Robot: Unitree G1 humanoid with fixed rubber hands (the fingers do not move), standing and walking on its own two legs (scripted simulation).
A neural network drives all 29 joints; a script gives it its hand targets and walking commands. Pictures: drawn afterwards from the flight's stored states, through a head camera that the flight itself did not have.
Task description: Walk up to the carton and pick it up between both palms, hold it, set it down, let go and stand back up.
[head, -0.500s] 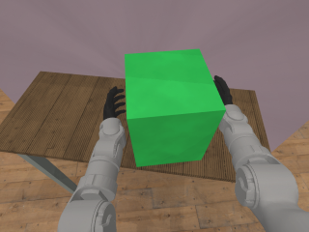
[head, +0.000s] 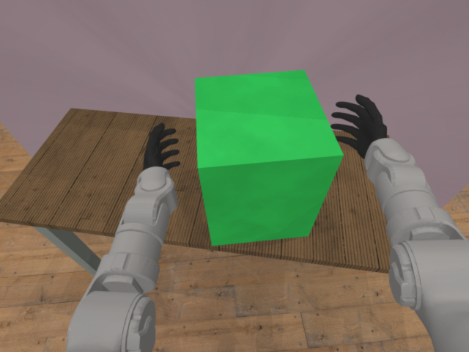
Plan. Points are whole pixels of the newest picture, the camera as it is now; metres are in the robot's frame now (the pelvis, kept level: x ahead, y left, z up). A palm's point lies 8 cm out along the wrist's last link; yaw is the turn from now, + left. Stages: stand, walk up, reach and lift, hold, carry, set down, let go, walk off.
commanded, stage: set down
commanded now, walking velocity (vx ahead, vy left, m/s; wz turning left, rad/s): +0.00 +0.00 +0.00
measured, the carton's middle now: (255, 162) +0.46 +0.03 +0.05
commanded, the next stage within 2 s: none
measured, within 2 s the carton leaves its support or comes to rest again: neither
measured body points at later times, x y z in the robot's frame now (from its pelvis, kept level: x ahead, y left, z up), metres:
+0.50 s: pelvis +0.00 +0.00 +0.00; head +0.05 -0.02 +0.45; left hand +0.40 +0.21 +0.15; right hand +0.50 -0.18 +0.16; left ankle -0.01 +0.14 -0.74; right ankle +0.02 -0.11 -0.74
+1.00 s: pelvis -0.01 -0.01 +0.01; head +0.02 -0.02 +0.45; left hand +0.36 +0.21 +0.15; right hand +0.46 -0.20 +0.14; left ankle -0.01 +0.14 -0.74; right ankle +0.02 -0.11 -0.74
